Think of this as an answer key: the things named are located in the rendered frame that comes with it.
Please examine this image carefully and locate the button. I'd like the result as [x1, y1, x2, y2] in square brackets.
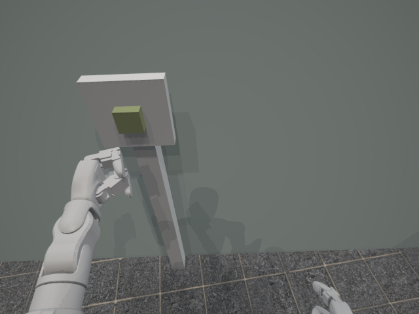
[112, 106, 146, 134]

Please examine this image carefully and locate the panel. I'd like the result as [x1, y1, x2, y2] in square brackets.
[77, 73, 185, 270]

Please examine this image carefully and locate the robot left forearm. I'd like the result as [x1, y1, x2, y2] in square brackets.
[25, 200, 101, 314]

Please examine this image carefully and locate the robot left hand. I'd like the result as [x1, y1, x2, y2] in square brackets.
[71, 147, 132, 210]

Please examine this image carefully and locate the robot right hand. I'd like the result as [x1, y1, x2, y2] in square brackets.
[312, 281, 353, 314]

